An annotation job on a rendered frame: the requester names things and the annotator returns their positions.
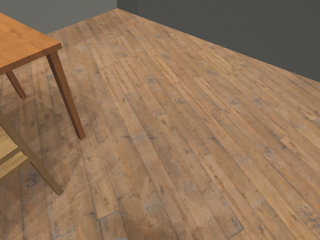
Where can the table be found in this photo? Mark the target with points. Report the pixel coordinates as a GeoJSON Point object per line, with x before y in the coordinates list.
{"type": "Point", "coordinates": [20, 45]}

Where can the chair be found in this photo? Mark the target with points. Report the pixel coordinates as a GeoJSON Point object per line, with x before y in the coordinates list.
{"type": "Point", "coordinates": [15, 154]}

